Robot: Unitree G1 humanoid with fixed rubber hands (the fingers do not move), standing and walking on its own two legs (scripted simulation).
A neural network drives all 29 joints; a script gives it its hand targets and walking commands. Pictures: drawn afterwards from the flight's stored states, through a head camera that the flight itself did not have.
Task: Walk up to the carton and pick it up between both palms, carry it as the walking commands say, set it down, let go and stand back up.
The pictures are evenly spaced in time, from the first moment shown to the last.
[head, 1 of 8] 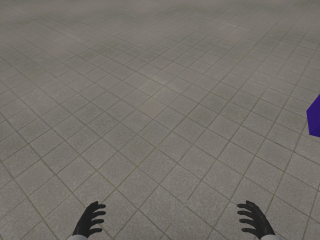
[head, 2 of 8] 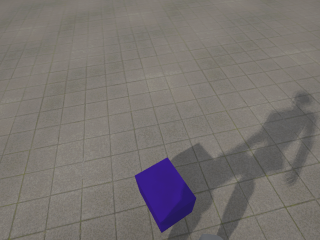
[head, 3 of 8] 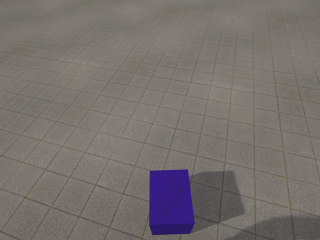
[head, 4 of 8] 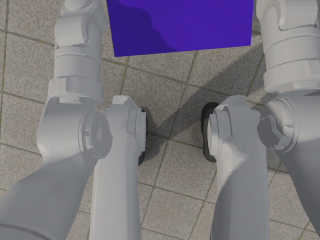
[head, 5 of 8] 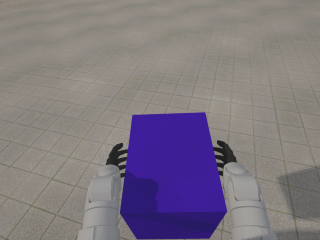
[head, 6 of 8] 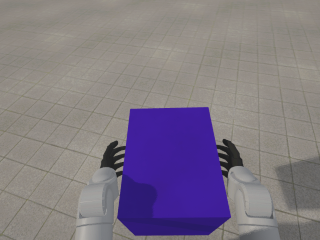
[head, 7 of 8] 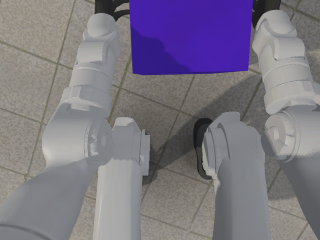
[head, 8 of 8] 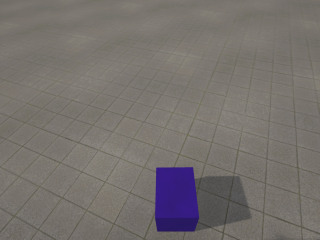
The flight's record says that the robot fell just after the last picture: no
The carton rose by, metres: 0.68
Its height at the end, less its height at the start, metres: +0.00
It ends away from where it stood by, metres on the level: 0.97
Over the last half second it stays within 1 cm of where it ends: yes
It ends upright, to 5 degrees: yes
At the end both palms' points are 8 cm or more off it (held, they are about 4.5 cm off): yes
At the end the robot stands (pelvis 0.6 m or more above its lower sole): yes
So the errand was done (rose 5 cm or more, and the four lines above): yes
